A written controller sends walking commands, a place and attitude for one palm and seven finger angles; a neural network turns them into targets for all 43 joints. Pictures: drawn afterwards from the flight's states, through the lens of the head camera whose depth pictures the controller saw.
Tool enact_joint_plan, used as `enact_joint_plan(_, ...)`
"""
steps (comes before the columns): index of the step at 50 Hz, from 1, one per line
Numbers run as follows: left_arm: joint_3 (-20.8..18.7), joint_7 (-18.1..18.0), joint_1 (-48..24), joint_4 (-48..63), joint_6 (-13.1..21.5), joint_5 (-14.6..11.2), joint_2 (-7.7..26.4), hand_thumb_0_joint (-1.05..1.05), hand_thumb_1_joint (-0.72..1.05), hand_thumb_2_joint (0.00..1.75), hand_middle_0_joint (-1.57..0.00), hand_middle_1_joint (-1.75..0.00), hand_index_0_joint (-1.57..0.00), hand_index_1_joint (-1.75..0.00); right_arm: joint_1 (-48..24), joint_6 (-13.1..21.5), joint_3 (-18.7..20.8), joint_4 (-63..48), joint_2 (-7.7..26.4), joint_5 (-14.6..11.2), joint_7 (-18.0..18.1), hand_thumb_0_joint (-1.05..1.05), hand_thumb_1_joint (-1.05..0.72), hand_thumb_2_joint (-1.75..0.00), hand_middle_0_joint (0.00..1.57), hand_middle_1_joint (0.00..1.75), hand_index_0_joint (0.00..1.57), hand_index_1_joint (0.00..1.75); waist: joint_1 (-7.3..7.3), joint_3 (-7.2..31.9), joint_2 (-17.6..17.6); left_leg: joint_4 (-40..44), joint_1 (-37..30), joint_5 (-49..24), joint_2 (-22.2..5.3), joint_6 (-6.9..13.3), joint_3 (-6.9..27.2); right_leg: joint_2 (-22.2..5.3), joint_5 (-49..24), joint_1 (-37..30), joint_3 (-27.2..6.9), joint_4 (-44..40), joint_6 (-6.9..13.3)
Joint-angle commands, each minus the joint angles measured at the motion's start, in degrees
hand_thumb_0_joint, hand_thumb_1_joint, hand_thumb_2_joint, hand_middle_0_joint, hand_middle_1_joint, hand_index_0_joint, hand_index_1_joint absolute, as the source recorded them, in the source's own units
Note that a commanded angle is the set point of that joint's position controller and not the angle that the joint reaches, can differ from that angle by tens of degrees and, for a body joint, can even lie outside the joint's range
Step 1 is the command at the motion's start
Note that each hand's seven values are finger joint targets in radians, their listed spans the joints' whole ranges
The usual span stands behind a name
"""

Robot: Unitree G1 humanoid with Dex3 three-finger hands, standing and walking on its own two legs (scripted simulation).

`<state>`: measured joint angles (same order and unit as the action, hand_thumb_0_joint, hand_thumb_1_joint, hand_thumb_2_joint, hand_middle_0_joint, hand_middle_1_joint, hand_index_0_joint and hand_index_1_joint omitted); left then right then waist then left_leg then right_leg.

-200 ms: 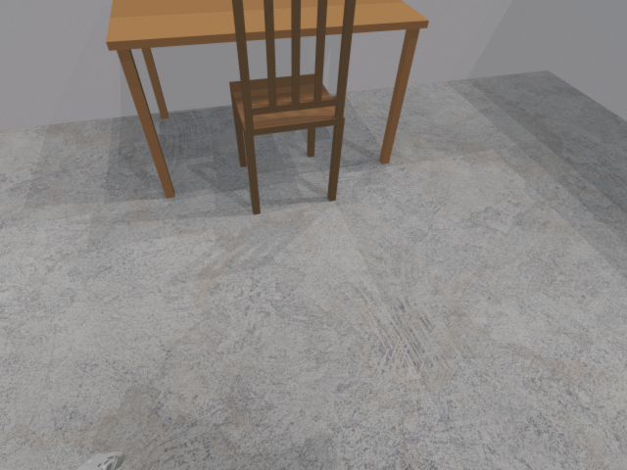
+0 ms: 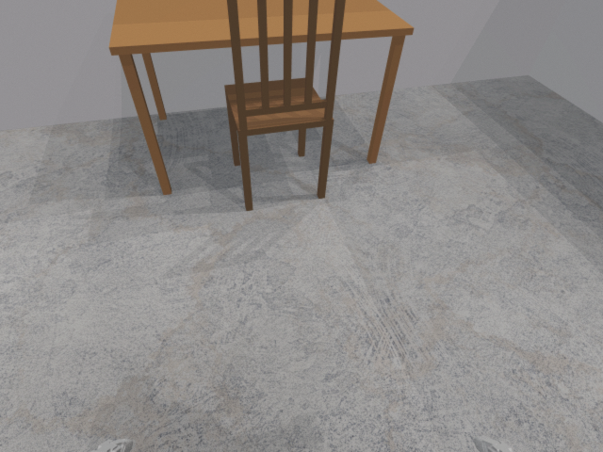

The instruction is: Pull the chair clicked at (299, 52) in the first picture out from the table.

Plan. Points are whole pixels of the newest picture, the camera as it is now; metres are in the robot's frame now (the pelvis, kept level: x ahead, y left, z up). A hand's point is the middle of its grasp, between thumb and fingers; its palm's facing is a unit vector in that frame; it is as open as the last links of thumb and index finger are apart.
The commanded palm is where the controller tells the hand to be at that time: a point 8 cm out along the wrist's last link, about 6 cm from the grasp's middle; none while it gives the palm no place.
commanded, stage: stand and wait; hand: left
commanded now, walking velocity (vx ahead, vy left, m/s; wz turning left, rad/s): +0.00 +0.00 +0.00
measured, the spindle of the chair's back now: (287, 55) +1.36 +0.14 -0.05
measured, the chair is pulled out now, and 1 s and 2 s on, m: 0.00 0.00 0.00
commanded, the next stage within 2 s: look at it before walking up in 0.64 s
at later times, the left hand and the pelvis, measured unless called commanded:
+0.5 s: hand out of the picture +0.05 +0.24 -0.15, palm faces -0.02 -0.94 -0.33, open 7.4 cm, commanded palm none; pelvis -0.01 -0.01 +0.01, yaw +0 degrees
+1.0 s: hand out of the picture +0.05 +0.22 -0.15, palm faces -0.04 -0.94 -0.33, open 7.4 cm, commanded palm none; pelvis -0.02 -0.02 +0.01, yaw +0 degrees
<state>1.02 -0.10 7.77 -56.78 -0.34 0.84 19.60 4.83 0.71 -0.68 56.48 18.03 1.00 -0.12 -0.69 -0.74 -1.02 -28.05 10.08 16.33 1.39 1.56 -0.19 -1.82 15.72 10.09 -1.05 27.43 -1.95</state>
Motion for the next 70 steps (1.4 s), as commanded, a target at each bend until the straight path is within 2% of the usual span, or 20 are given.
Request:
enact_joint_plan(1, -2.91, -0.78, -2.25, 3.49, 1.29, -0.17, 11.39, 0.0, 0.9, 0.9, -0.2, -0.3, -0.2, -0.3, -2.45, 1.17, 3.41, -3.19, 12.74, -0.2, 0.83, 0.0, -0.9, -0.9, 0.2, 0.3, 0.2, 0.3, 0.8, 3.91, 1.38, 5.59, -1.25, -15.36, -7.27, 1.3, 5.34, -4.57, -12.44, -0.83, -3.2, -3.52, 3.43)
enact_joint_plan(9, -2.94, -0.72, -2.03, 1.79, 1.33, -0.24, 11.22, 0.0, 0.9, 0.9, -0.2, -0.3, -0.2, -0.3, -2.56, 1.19, 3.18, -1.18, 12.61, -0.37, 0.86, 0.0, -0.9, -0.9, 0.2, 0.3, 0.2, 0.3, 0.66, 3.9, 1.75, 6.72, -1.6, -14.56, -7.45, 1.02, 5.42, -4.8, -12.54, -1.92, -3.51, -4.96, 3.4)
enact_joint_plan(12, -2.93, -0.7, -2.03, 1.19, 1.31, -0.21, 11.22, 0.0, 0.9, 0.9, -0.2, -0.3, -0.2, -0.3, -2.37, 1.07, 3.13, -0.5, 12.59, -0.41, 0.82, 0.0, -0.9, -0.9, 0.2, 0.3, 0.2, 0.3, 0.59, 2.56, 1.23, 7.58, -0.81, -12.03, -7.35, 0.94, 5.77, -4.83, -10.55, -1.42, -3.91, -5.87, 3.45)
enact_joint_plan(16, -2.95, -0.68, -1.6, 0.39, 1.38, -0.26, 11.33, 0.0, 0.9, 0.9, -0.2, -0.3, -0.2, -0.3, -1.83, 1.11, 2.99, 0.51, 12.76, -0.48, 0.8, 0.0, -0.9, -0.9, 0.2, 0.3, 0.2, 0.3, 0.54, 3.24, 1.13, 7.95, -1.24, -11.72, -7.44, 0.9, 6.07, -4.93, -10.07, -1.99, -4.06, -6.43, 3.48)
enact_joint_plan(33, -2.74, -0.61, -1.89, -1.43, 1.53, -0.22, 11.41, 0.0, 0.9, 0.9, -0.2, -0.3, -0.2, -0.3, -0.79, 0.93, 2.76, 3.28, 12.75, -0.5, 0.59, 0.0, -0.9, -0.9, 0.2, 0.3, 0.2, 0.3, 0.66, 1.29, 1.07, 9.82, -0.9, -7.76, -7.52, 0.32, 6.33, -4.95, -5.37, -0.31, -5.38, -9.08, 3.57)
enact_joint_plan(47, -2.78, -0.58, -1.89, -1.64, 1.7, -0.17, 11.35, 0.0, 0.9, 0.9, -0.2, -0.3, -0.2, -0.3, -0.35, 0.98, 2.71, 3.59, 12.68, -0.55, 0.6, 0.0, -0.9, -0.9, 0.2, 0.3, 0.2, 0.3, 0.81, 1.89, 0.61, 9.9, -1.74, -8.7, -7.86, 0.06, 5.8, -4.89, -6.6, -0.24, -5.73, -9.41, 3.62)
enact_joint_plan(62, -2.83, -0.69, -1.62, -2.01, 1.92, -0.24, 11.38, 0.0, 0.9, 0.9, -0.2, -0.3, -0.2, -0.3, -0.58, 1.06, 2.71, 3.95, 12.7, -0.59, 0.76, 0.0, -0.9, -0.9, 0.2, 0.3, 0.2, 0.3, 0.78, 3.51, 0.91, 9.49, -3.7, -13.19, -8.31, -0.1, 5.29, -5.01, -12.71, -1.93, -5.43, -8.71, 3.69)
enact_joint_plan(64, -2.77, -0.68, -1.72, -2.12, 1.81, -0.23, 11.38, 0.0, 0.9, 0.9, -0.2, -0.3, -0.2, -0.3, -1.04, 1.01, 2.69, 3.94, 12.7, -0.6, 0.74, 0.0, -0.9, -0.9, 0.2, 0.3, 0.2, 0.3, 0.63, 2.14, 1.5, 10.04, -3.19, -12.0, -8.26, -0.12, 5.28, -4.88, -11.37, -1.32, -5.46, -9.09, 3.58)
enact_joint_plan(67, -2.79, -0.68, -1.8, -2.04, 1.77, -0.16, 11.37, 0.0, 0.9, 0.9, -0.2, -0.3, -0.2, -0.3, -0.95, 1.04, 2.65, 3.96, 12.73, -0.6, 0.74, 0.0, -0.9, -0.9, 0.2, 0.3, 0.2, 0.3, 0.65, 2.3, 1.3, 10.24, -3.3, -12.37, -8.34, -0.08, 5.37, -4.83, -11.47, -1.61, -5.36, -9.07, 3.54)
enact_joint_plan(69, -1.65, -0.72, 1.8, -3.32, 0.6, -0.23, 5.38, 0.0, 0.9, 0.9, -0.2, -0.3, -0.2, -0.3, 2.37, 0.18, 1.32, 5.05, 6.68, -0.09, 0.63, 0.0, -0.9, -0.9, 0.2, 0.3, 0.2, 0.3, 0.73, 2.84, 1.17, 8.53, -4.28, -5.86, -8.08, -1.17, 3.24, -4.06, -4.59, -0.02, -5.99, -8.55, 3.04)
enact_joint_plan(70, -1.77, -0.53, 2.9, -3.17, 0.05, -0.04, 4.68, 0.0, 0.9, 0.9, -0.2, -0.3, -0.2, -0.3, 3.8, -0.19, 1.42, 5.01, 6.08, 0.01, 0.61, 0.0, -0.9, -0.9, 0.2, 0.3, 0.2, 0.3, 0.68, 2.23, 0.99, 7.79, -4.11, -0.17, -8.2, -1.11, 2.74, -3.41, 1.34, 1.78, -6.54, -8.19, 3.29)
